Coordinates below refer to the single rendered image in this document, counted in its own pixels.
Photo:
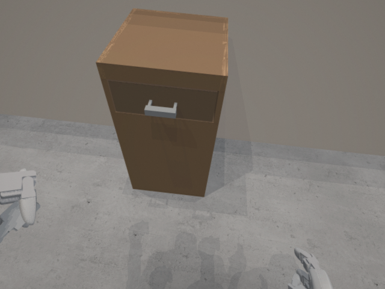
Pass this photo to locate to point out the cabinet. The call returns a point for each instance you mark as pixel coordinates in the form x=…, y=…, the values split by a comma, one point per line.
x=176, y=49

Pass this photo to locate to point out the robot right hand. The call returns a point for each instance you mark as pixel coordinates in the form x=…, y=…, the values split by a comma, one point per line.
x=316, y=277

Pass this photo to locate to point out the robot left hand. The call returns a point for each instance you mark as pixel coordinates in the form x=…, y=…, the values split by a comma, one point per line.
x=18, y=188

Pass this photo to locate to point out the handle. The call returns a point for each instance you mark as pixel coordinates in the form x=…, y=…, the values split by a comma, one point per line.
x=160, y=111

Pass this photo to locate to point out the drawer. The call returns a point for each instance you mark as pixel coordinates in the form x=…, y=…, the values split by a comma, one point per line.
x=132, y=97

